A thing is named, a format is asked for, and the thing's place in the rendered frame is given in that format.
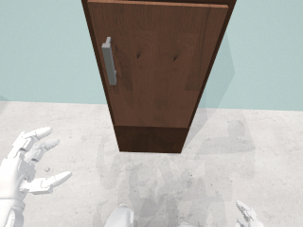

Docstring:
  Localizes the left robot hand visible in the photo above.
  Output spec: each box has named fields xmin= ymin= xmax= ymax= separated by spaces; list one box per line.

xmin=0 ymin=127 xmax=73 ymax=201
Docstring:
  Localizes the cupboard door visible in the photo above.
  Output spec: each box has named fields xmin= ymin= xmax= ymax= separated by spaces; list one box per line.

xmin=87 ymin=0 xmax=229 ymax=128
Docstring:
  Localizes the left robot thigh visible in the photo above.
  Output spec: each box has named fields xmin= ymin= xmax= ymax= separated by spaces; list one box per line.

xmin=104 ymin=207 xmax=134 ymax=227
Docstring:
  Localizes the left robot forearm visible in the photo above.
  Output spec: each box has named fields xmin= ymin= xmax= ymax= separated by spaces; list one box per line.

xmin=0 ymin=198 xmax=26 ymax=227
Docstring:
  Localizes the handle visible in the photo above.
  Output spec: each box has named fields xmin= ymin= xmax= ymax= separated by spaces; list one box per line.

xmin=101 ymin=37 xmax=116 ymax=85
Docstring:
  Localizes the right robot hand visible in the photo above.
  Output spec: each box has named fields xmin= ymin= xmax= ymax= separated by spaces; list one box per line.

xmin=235 ymin=201 xmax=264 ymax=227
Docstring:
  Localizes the left robot shin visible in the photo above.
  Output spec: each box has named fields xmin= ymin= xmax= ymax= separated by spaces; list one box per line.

xmin=118 ymin=203 xmax=128 ymax=208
